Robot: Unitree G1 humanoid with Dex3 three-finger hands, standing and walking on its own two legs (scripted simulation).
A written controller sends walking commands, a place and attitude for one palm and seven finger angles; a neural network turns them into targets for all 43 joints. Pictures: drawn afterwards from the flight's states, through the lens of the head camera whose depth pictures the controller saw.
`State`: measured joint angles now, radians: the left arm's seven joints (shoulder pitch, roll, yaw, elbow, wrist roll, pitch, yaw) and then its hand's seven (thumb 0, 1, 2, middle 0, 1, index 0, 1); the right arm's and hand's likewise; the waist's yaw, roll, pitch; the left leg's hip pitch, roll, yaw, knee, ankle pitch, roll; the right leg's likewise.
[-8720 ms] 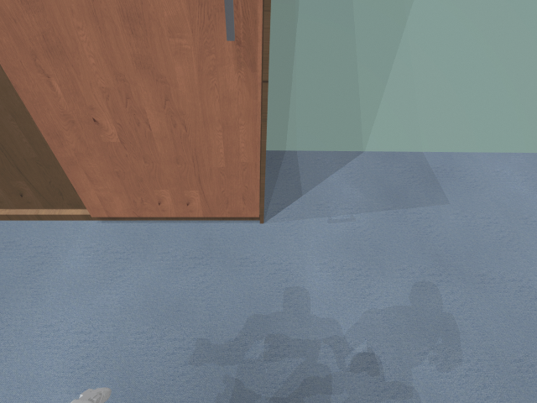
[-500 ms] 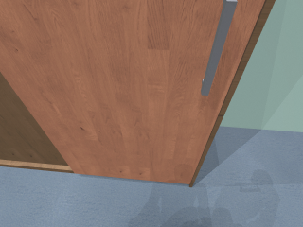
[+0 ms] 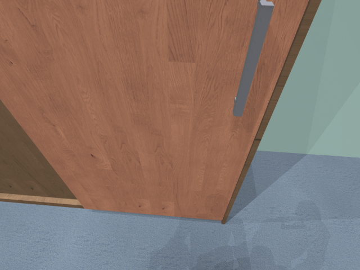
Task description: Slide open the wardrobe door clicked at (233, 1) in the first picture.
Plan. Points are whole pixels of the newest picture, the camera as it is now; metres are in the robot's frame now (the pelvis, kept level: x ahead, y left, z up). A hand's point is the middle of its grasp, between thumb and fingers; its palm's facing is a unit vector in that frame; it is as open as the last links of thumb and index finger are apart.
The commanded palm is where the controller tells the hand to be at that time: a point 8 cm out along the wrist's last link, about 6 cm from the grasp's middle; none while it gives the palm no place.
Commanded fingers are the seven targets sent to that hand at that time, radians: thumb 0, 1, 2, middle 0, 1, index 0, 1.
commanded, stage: look again from close up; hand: right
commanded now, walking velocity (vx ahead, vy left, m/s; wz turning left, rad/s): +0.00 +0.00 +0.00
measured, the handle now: (247, 64) +0.49 -0.12 +0.23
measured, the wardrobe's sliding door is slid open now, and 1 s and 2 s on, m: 0.00 0.00 0.00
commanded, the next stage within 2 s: raise the hand with hooked fingers in 0.74 s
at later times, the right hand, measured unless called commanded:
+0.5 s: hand out of the picture +0.01 -0.16 -0.18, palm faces +0.00 +0.98 -0.18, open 7.4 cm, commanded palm none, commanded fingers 0.00 -0.90 -0.90 0.20 0.30 0.20 0.30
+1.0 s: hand (279, 265) +0.16 -0.19 -0.05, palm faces +0.27 +0.94 -0.18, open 7.4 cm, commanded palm +0.11 -0.23 -0.04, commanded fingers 0.00 -0.69 -0.81 0.22 0.44 0.22 0.44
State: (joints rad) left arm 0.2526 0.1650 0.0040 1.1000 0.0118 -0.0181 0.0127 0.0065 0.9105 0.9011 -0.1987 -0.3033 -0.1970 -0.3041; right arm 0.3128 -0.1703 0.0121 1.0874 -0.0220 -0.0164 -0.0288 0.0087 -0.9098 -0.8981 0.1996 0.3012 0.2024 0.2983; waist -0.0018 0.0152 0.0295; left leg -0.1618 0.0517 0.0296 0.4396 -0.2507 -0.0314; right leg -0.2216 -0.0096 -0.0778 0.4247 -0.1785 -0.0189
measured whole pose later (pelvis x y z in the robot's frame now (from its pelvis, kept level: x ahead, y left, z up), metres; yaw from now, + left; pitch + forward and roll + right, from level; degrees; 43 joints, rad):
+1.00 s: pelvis +0.00 +0.01 -0.01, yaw -2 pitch +0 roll +0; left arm 0.33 0.21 0.00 0.85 -0.04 -0.24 0.08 0.02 0.91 0.90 -0.20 -0.30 -0.20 -0.30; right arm 0.47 -0.20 -0.06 0.17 0.15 -0.09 -0.11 0.04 -0.91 -0.88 0.20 0.33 0.21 0.33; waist 0.02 -0.01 0.01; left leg -0.25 0.06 0.06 0.59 -0.33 -0.02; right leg -0.32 -0.01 -0.04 0.56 -0.23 -0.01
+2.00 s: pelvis +0.02 +0.02 -0.01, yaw -3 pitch +0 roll +1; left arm 0.23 0.27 -0.03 0.62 -0.07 -0.31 0.11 0.02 0.90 0.90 -0.20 -0.30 -0.20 -0.30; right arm 0.18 -0.39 -0.39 -0.12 0.38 0.01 0.36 0.00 0.25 -0.40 0.29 1.04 0.29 1.04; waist -0.04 -0.03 -0.05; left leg -0.22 0.03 0.08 0.59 -0.36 -0.01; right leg -0.32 -0.03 -0.02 0.61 -0.29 0.01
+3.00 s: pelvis +0.02 +0.02 +0.00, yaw -3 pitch -2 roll +0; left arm 0.19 0.27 -0.09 0.60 -0.10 -0.22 0.11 0.02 0.90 0.90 -0.20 -0.30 -0.20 -0.30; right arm -0.19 -0.53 -0.50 0.03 0.33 0.34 0.43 -0.01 0.50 -0.30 0.30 1.20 0.31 1.20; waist -0.05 -0.06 -0.03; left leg -0.13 0.04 0.08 0.49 -0.32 0.00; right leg -0.22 -0.02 -0.02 0.49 -0.24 0.01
